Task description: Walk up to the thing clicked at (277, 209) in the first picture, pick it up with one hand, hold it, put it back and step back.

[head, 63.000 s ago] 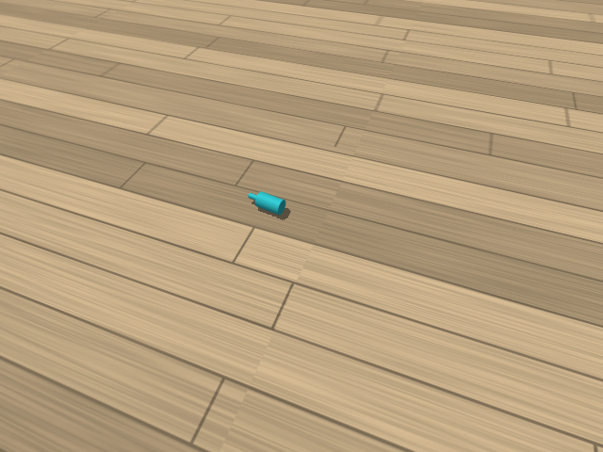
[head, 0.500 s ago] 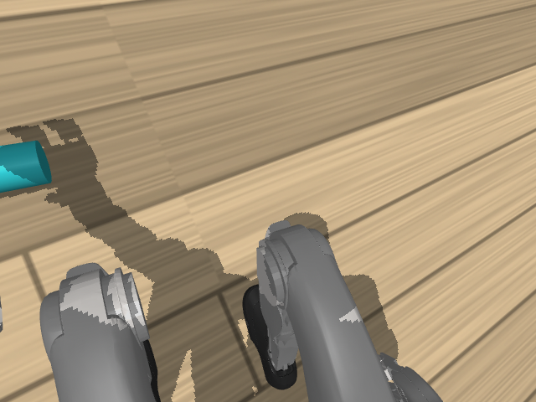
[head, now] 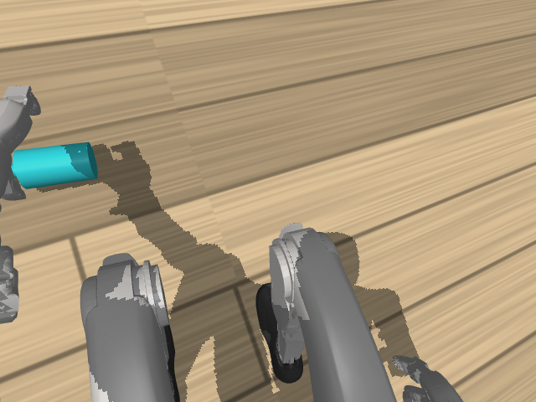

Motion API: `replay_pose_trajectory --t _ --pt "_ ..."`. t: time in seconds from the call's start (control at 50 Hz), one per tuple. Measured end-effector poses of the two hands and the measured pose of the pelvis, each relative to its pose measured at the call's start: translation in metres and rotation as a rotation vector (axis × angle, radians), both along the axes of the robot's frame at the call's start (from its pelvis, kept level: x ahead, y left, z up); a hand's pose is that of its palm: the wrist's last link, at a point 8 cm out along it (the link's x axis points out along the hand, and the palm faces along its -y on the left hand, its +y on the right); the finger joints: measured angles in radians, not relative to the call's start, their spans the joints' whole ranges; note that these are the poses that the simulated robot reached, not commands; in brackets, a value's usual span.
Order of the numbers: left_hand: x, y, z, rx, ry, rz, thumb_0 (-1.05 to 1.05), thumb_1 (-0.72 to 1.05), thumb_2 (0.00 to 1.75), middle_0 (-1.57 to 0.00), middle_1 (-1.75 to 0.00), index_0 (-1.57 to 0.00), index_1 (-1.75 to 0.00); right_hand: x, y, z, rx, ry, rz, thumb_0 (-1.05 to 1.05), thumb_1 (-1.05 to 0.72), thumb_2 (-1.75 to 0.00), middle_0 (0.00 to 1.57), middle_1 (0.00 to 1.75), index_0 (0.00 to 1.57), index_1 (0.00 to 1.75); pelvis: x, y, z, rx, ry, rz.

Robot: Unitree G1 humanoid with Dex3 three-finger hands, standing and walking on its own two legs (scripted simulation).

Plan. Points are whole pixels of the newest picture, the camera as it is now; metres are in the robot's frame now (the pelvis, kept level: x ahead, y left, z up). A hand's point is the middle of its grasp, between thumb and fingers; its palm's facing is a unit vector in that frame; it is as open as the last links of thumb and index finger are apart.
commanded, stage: withdraw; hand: left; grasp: from above
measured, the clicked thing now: (42, 167) +0.52 +0.32 -0.32
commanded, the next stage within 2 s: home in 0.08 s
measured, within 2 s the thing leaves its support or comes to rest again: neither
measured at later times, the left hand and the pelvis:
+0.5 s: hand out of the picture +0.47 +0.30 -0.09, palm faces -0.37 -0.23 -0.90, open 11.5 cm; pelvis +0.01 +0.00 +0.03, yaw +1 degrees
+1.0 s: hand out of the picture +0.29 +0.25 +0.11, palm faces -0.06 -0.86 -0.50, open 7.4 cm; pelvis +0.03 +0.00 +0.21, yaw +7 degrees
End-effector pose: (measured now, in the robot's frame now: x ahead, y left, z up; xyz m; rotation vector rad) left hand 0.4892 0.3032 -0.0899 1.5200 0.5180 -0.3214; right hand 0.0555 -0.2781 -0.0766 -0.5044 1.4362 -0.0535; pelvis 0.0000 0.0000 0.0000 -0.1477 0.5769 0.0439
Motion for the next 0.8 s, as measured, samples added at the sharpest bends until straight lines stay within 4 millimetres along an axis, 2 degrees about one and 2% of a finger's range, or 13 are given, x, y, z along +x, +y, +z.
replay_pose_trajectory --t 0.1,0.18,0.26,0.36,0.44,0.54,0.66,0.8 --pt "0.007 -0.003 -0.028 -0.010 -0.041 -0.013 0.00 -0.48 0.98 -0.10 -0.99 -0.10 -0.98 -0.020 0.002 -0.011 -0.018 0.047 -0.005 0.00 -0.90 -0.89 0.20 0.30 0.20 0.30 -0.001 0.001 -0.018 -0.007 -0.014 -0.006" --pt "0.019 -0.004 -0.037 -0.002 -0.107 0.000 0.00 -0.47 0.98 -0.10 -0.99 -0.11 -0.98 -0.031 0.010 -0.021 -0.008 0.069 -0.026 0.00 -0.90 -0.89 0.20 0.30 0.20 0.30 0.001 0.002 -0.029 -0.012 -0.014 -0.013" --pt "0.027 -0.003 -0.030 0.021 -0.164 0.025 0.00 -0.44 0.96 -0.13 -0.96 -0.14 -0.95 -0.034 0.020 -0.030 0.028 0.070 -0.066 0.00 -0.90 -0.89 0.20 0.30 0.20 0.30 0.005 0.003 -0.031 -0.011 0.005 -0.014" --pt "0.021 0.000 -0.005 0.016 -0.168 0.088 0.00 -0.29 0.93 -0.19 -0.81 -0.19 -0.81 -0.023 0.032 -0.032 0.093 0.047 -0.113 0.00 -0.89 -0.89 0.21 0.30 0.20 0.30 0.009 0.003 -0.017 -0.004 0.035 -0.011" --pt "0.002 0.003 0.027 -0.036 -0.148 0.147 0.00 -0.09 0.88 -0.21 -0.65 -0.20 -0.65 -0.005 0.036 -0.021 0.135 0.011 -0.142 0.00 -0.90 -0.89 0.21 0.30 0.20 0.30 0.013 0.003 0.008 0.008 0.055 0.000" --pt "-0.037 0.005 0.072 -0.168 -0.117 0.240 0.00 0.23 0.84 -0.21 -0.47 -0.21 -0.48 0.032 0.033 0.007 0.152 -0.066 -0.126 0.00 -0.90 -0.89 0.21 0.30 0.20 0.30 0.015 0.004 0.046 0.020 0.059 0.011" --pt "-0.090 0.006 0.121 -0.346 -0.102 0.351 0.00 0.61 0.86 -0.21 -0.36 -0.21 -0.36 0.088 0.026 0.055 0.135 -0.211 -0.060 0.00 -0.90 -0.89 0.21 0.30 0.20 0.30 0.017 0.003 0.092 0.031 0.032 0.029" --pt "-0.147 0.001 0.174 -0.517 -0.110 0.508 0.01 0.82 0.89 -0.21 -0.31 -0.21 -0.31 0.151 0.032 0.119 0.136 -0.412 0.014 0.00 -0.91 -0.89 0.20 0.30 0.20 0.30 0.018 0.002 0.143 0.048 -0.026 0.052"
